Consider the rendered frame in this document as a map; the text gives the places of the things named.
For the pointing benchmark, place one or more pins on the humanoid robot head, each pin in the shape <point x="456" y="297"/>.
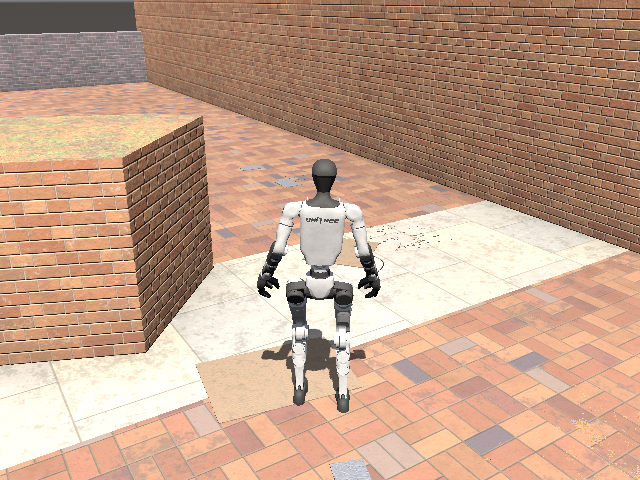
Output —
<point x="324" y="172"/>

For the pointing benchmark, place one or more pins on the robot left hand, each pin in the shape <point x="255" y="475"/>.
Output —
<point x="261" y="283"/>

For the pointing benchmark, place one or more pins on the left robot upper arm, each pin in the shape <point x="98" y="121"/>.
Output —
<point x="290" y="211"/>

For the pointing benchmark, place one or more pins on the robot left forearm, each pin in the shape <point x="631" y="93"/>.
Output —
<point x="271" y="264"/>

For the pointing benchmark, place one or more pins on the right robot upper arm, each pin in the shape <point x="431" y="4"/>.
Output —
<point x="354" y="214"/>

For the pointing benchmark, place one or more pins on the robot right foot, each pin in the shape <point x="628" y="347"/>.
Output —
<point x="342" y="404"/>

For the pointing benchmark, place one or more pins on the robot right hand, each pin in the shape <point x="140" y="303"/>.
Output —
<point x="368" y="284"/>

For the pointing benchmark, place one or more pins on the robot right forearm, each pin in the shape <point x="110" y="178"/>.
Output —
<point x="369" y="266"/>

